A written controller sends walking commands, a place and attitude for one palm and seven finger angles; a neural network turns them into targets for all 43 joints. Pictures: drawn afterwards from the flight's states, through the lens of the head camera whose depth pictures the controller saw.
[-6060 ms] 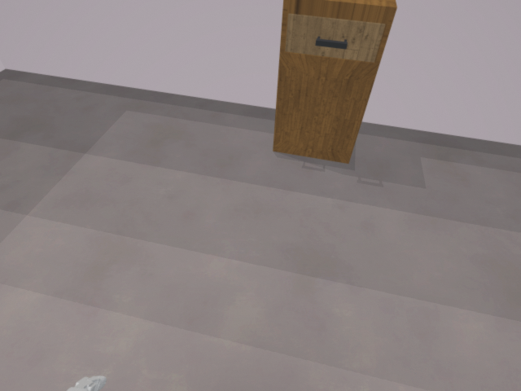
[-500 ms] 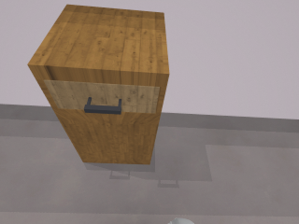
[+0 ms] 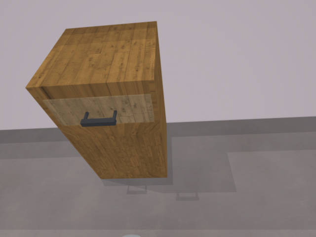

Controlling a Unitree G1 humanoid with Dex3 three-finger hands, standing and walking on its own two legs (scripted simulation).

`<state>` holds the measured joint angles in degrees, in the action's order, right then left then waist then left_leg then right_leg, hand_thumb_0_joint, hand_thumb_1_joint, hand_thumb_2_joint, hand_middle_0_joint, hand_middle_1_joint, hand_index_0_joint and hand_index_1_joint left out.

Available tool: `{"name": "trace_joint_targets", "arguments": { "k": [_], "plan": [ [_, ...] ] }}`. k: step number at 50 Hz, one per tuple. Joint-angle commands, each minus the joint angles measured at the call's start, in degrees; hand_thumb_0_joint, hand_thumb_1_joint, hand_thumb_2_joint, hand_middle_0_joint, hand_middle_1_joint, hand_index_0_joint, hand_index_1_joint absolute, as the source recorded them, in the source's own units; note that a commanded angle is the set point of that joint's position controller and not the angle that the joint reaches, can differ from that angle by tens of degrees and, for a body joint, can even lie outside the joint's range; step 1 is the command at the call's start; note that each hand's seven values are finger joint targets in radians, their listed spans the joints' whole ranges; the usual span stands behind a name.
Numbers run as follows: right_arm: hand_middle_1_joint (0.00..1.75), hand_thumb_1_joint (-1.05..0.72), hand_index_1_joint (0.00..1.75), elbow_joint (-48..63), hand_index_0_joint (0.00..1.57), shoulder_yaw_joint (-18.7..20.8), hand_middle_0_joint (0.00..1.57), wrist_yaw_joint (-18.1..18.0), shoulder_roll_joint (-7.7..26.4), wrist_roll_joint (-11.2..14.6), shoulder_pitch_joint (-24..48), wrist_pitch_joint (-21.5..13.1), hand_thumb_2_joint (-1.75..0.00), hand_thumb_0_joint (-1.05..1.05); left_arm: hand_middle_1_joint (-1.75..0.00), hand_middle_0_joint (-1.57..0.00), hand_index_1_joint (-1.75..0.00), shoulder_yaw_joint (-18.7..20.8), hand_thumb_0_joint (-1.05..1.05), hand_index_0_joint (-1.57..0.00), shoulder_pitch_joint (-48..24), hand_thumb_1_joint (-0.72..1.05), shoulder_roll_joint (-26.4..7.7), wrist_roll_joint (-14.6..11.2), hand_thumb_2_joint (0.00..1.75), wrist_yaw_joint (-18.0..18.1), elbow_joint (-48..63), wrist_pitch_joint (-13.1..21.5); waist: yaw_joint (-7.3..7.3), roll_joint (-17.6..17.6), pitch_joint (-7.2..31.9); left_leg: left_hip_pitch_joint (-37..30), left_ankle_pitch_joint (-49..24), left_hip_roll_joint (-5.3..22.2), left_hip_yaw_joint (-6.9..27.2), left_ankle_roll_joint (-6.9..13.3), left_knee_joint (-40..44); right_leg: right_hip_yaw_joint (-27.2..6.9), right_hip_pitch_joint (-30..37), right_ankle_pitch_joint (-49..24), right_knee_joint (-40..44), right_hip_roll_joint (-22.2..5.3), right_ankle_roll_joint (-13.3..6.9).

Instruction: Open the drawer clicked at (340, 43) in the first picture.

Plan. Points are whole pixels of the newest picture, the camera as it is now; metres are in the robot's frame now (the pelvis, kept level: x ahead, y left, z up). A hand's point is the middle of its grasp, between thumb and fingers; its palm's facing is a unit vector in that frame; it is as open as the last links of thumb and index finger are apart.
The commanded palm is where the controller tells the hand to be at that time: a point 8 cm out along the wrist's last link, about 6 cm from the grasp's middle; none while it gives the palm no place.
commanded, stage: come to a stop and stand still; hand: left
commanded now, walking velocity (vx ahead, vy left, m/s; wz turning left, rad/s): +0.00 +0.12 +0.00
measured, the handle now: (99, 117) +0.54 +0.29 -0.09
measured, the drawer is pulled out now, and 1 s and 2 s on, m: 0.00 0.00 0.00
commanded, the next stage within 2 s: look again from close up in 0.72 s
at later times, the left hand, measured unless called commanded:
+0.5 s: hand out of the picture +0.00 +0.25 -0.19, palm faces +0.05 -0.97 -0.22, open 7.4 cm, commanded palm none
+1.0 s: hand out of the picture +0.01 +0.25 -0.19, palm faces -0.03 -0.98 -0.21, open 7.3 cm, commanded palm none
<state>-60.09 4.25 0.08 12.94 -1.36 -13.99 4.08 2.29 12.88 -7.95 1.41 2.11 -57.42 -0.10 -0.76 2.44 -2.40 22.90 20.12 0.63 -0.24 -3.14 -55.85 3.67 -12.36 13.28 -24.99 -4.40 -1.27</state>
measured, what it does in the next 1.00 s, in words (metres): steps on the spot: left foot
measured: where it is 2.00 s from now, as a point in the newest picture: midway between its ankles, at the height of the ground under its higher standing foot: outside the picture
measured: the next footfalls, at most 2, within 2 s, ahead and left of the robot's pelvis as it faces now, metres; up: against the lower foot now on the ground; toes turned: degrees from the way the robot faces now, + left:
left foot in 0.24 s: +0.05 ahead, +0.20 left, +0.00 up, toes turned -9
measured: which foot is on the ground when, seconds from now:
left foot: up 0.00-0.22, down 0.24-1.00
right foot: down 0.00-1.00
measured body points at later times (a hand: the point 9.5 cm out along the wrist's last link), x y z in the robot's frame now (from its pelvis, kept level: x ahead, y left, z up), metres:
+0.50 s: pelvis -0.01 +0.07 -0.01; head +0.01 +0.06 +0.44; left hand +0.00 +0.30 -0.17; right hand +0.06 -0.16 -0.17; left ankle -0.04 +0.18 -0.75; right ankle -0.03 -0.05 -0.75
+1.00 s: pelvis -0.01 +0.08 -0.01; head +0.01 +0.08 +0.44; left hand +0.02 +0.30 -0.17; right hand -0.02 -0.14 -0.17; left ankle -0.04 +0.18 -0.75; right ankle -0.03 -0.05 -0.75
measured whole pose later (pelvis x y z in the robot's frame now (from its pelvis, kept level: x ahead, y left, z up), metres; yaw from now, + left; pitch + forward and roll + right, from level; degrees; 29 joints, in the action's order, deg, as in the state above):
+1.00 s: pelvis -0.01 +0.08 -0.01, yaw -1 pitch -1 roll -1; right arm -61.6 -0.9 -1.6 8.6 -1.2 -17.3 -0.9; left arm -0.7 13.8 -9.1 0.5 2.8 -63.6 1.1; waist 1.5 0.9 -2.5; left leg 10.2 19.3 0.9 -3.6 1.1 -30.1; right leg 3.2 -11.6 16.5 -28.8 -1.4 0.6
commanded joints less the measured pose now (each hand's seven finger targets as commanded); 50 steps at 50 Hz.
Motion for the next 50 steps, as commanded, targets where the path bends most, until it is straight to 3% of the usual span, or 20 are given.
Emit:
{"name": "trace_joint_targets", "arguments": {
  "k": [1, 6, 9, 11, 12, 13, 14, 16, 19, 22, 25, 26, 28, 34, 40, 41, 42, 44, 46, 50],
  "plan": [
    [0.30, -0.90, 0.30, 4.9, 0.20, 0.0, 0.20, -0.1, 2.9, 0.2, 3.1, -0.9, -0.90, 0.00, -0.30, -0.20, -0.30, 3.1, 0.00, -0.20, 6.6, 0.90, -12.8, 0.2, 0.90, 0.9, 1.1, 0.6, -2.95, -11.7, 3.5, 6.9, 2.6, 1.2, 1.6, -0.6, 1.8, -13.8, 11.4, -26.2, 6.1, -15.9, -8.0],
    [0.30, -0.90, 0.30, 5.5, 0.20, -0.7, 0.20, -0.1, 1.9, 0.9, 3.0, -1.9, -0.90, 0.00, -0.30, -0.20, -0.30, 3.2, 0.00, -0.20, 4.5, 0.90, -14.1, 0.8, 0.90, 0.5, 1.0, 0.1, -2.36, -15.4, 4.2, -2.0, 4.4, 0.2, -0.8, 0.6, 15.2, -13.0, 6.9, -21.3, 6.1, -14.1, -7.8],
    [0.30, -0.90, 0.30, 3.7, 0.20, -1.1, 0.20, -0.5, 1.7, 1.0, -1.8, -2.7, -0.90, 0.00, -0.30, -0.20, -0.30, 2.9, 0.00, -0.20, 1.9, 0.90, -13.9, 0.3, 0.90, 0.1, 0.6, -0.3, 0.50, -14.8, 5.6, -12.9, -5.2, -1.3, -3.5, 1.2, 29.0, -9.9, 1.8, -15.6, 3.1, -10.2, -4.4],
    [0.30, -0.90, 0.30, 2.7, 0.20, -1.0, 0.20, -0.8, 4.7, 0.8, -3.9, -3.9, -0.90, 0.00, -0.30, -0.20, -0.30, 2.0, 0.00, -0.20, 2.1, 0.90, -10.5, -0.5, 0.90, -0.1, 0.6, -0.8, 1.32, -5.2, 6.6, -22.1, -12.3, 4.1, 0.4, 2.6, 36.2, -6.1, -5.5, -4.7, -3.4, -4.8, -0.7],
    [0.30, -0.90, 0.30, 3.7, 0.20, -0.3, 0.20, -0.9, 8.4, 0.5, -2.9, -4.1, -0.90, 0.00, -0.30, -0.20, -0.30, 1.3, 0.00, -0.20, 3.5, 0.90, -7.6, -0.6, 0.90, -0.4, 0.8, -1.2, 0.78, 6.6, 6.1, -20.6, -15.8, 13.6, 11.5, 5.7, 38.6, -1.8, -9.8, 6.6, -8.7, -0.5, 1.7],
    [0.30, -0.90, 0.30, 4.4, 0.20, -0.3, 0.20, -1.1, 9.8, 0.3, -0.8, -3.6, -0.90, 0.00, -0.30, -0.20, -0.30, 0.9, 0.00, -0.20, 2.7, 0.90, -6.1, -0.5, 0.90, -0.2, 0.6, -1.4, 0.59, 9.9, 2.9, -13.0, -13.7, 17.9, 14.2, 9.7, 42.7, -0.5, -8.9, 15.3, -13.8, 0.6, 2.4],
    [0.30, -0.90, 0.30, 4.9, 0.20, -1.0, 0.20, -1.1, 8.9, -0.1, 1.7, -3.3, -0.90, 0.00, -0.30, -0.20, -0.30, 0.8, 0.00, -0.20, 2.3, 0.90, -6.0, -0.2, 0.90, -0.3, 0.6, -1.3, -0.23, 6.2, -0.5, -5.8, -5.5, 17.0, 12.3, 11.0, 44.4, -1.6, -6.5, 14.8, -16.5, 0.6, 2.0],
    [0.30, -0.90, 0.30, 3.7, 0.20, -1.8, 0.20, -2.0, 6.1, 0.0, 3.5, -3.9, -0.90, 0.00, -0.30, -0.20, -0.30, 0.4, 0.00, -0.20, 2.3, 0.90, -5.8, -0.1, 0.90, -0.6, -1.7, -1.8, -0.46, 12.1, -3.1, -7.6, -13.4, 12.7, 9.0, 10.2, 44.4, -2.3, -7.7, 11.6, -19.7, 0.1, 2.1],
    [0.30, -0.90, 0.30, 3.1, 0.20, -2.5, 0.20, -2.3, 4.7, 0.3, 3.4, -3.9, -0.90, 0.00, -0.30, -0.20, -0.30, -0.1, 0.00, -0.20, 4.1, 0.90, -6.0, -0.4, 0.90, -0.8, -3.0, -1.3, -0.92, 10.4, -2.5, -10.3, -22.1, 11.1, 5.2, 10.6, 41.3, -2.1, -6.2, 11.0, -17.1, 0.2, 2.0],
    [0.30, -0.90, 0.30, 1.7, 0.20, -2.4, 0.20, -2.4, 4.6, 0.6, 1.1, -4.3, -0.90, 0.00, -0.30, -0.20, -0.30, -0.6, 0.00, -0.20, 5.2, 0.90, -5.8, -0.6, 0.90, -0.7, -3.9, -0.4, -0.85, 3.9, 0.4, -15.3, -30.0, 10.0, 4.1, 9.6, 36.3, -1.4, -2.0, 3.3, -4.3, 0.8, 2.6],
    [0.30, -0.90, 0.30, 1.0, 0.20, -2.7, 0.20, -2.2, 2.1, 1.4, -0.6, -4.9, -0.90, 0.00, -0.30, -0.20, -0.30, -0.7, 0.00, -0.20, 6.3, 0.90, -8.1, -0.5, 0.90, -0.2, -5.1, 1.0, 0.53, -5.4, 3.9, -14.7, -23.1, 5.3, 1.3, 4.8, 31.8, -8.0, 4.8, -21.0, 2.6, -4.5, 0.1],
    [0.30, -0.90, 0.30, 0.6, 0.20, -2.8, 0.20, -2.1, 1.8, 1.4, -1.2, -4.9, -0.90, 0.00, -0.30, -0.20, -0.30, -0.9, 0.00, -0.20, 5.5, 0.90, -8.4, -0.7, 0.90, -0.1, -5.2, 1.0, 0.97, -4.4, 4.1, -15.1, -20.3, 4.8, 1.3, 4.4, 33.1, -7.5, 4.9, -21.4, 2.1, -5.4, -0.5],
    [0.30, -0.90, 0.30, -0.7, 0.20, -2.8, 0.20, -2.1, 1.9, 1.0, -1.5, -4.5, -0.90, 0.00, -0.30, -0.20, -0.30, -1.0, 0.00, -0.20, 4.3, 0.90, -7.1, -0.8, 0.90, 0.1, -5.3, 1.1, 1.16, -10.5, 3.7, -16.3, -20.4, 5.3, 0.8, 4.0, 32.9, -6.7, 3.7, -21.8, 1.6, -3.9, -0.6],
    [0.30, -0.90, 0.30, -3.5, 0.20, -3.9, 0.20, -2.4, 1.4, 0.8, -3.0, -5.2, -0.90, 0.00, -0.30, -0.20, -0.30, -1.2, 0.00, -0.20, 3.8, 0.90, -6.5, -1.1, 0.90, 0.2, -5.9, 0.7, 0.43, -2.4, 1.3, -16.2, -23.8, 6.0, 1.1, 4.3, 36.0, -5.3, 4.6, -15.6, 2.9, -2.4, 0.0],
    [0.30, -0.90, 0.30, -4.9, 0.20, -4.2, 0.20, -2.7, 0.9, 0.8, -4.6, -5.2, -0.90, 0.00, -0.30, -0.20, -0.30, -1.2, 0.00, -0.20, 3.9, 0.90, -6.5, -1.3, 0.90, 0.2, -6.6, 0.4, 0.19, -1.1, 0.1, -15.7, -22.9, 6.1, 1.2, 4.2, 36.9, -4.8, 5.7, -14.1, 3.9, -2.2, -0.1],
    [0.30, -0.90, 0.30, -0.6, 0.20, -3.8, 0.20, -1.8, 3.2, 1.4, -0.4, -6.1, -0.90, 0.00, -0.30, -0.20, -0.30, -1.6, 0.00, -0.20, 8.3, 0.90, -7.9, -0.3, 0.90, 2.7, -7.6, 2.4, -1.11, -3.2, -2.3, -9.8, -27.3, 6.5, -1.1, 2.8, 24.5, -7.2, 3.2, -35.6, 1.6, -5.0, 0.5],
    [0.30, -0.90, 0.30, 1.2, 0.20, -4.4, 0.20, -1.3, 2.0, 1.2, -1.4, -5.4, -0.90, 0.00, -0.30, -0.20, -0.30, -1.7, 0.00, -0.20, 7.3, 0.90, -10.1, -0.6, 0.90, 1.8, -6.8, 3.2, 1.22, -3.8, -1.3, -9.8, -18.8, 5.0, -1.6, 3.0, 26.8, -6.2, 5.0, -40.3, 0.1, -6.5, -1.0],
    [0.30, -0.90, 0.30, 0.1, 0.20, -4.2, 0.20, -1.6, -0.1, 0.4, -7.2, -5.6, -0.90, 0.00, -0.30, -0.20, -0.30, -2.0, 0.00, -0.20, 5.5, 0.90, -8.3, -1.0, 0.90, 1.2, -4.8, 3.0, 2.24, -2.4, 6.4, -11.2, -14.4, 3.8, -0.3, 4.6, 28.9, -5.9, 8.5, -34.0, -3.1, -5.1, -1.8],
    [0.30, -0.90, 0.30, 0.0, 0.20, -4.4, 0.20, -1.9, 1.0, 0.5, -7.8, -5.8, -0.90, 0.00, -0.30, -0.20, -0.30, -2.0, 0.00, -0.20, 5.0, 0.90, -7.2, -1.3, 0.90, 0.8, -4.2, 2.6, 1.82, -1.7, 9.2, -13.5, -23.1, 5.3, 0.8, 5.0, 28.6, -4.7, 8.7, -26.4, -3.8, -3.3, -1.7],
    [0.30, -0.90, 0.30, 0.4, 0.20, -4.5, 0.20, -2.0, 1.4, 0.5, -7.0, -5.6, -0.90, 0.00, -0.30, -0.20, -0.30, -2.3, 0.00, -0.20, 5.3, 0.90, -6.2, -1.0, 0.90, 0.5, -3.8, 1.5, 1.17, -0.8, 1.4, -10.3, -22.8, 5.9, 1.6, 5.3, 29.9, -4.2, 3.9, -12.9, -2.4, -1.7, -1.3]
  ]
}}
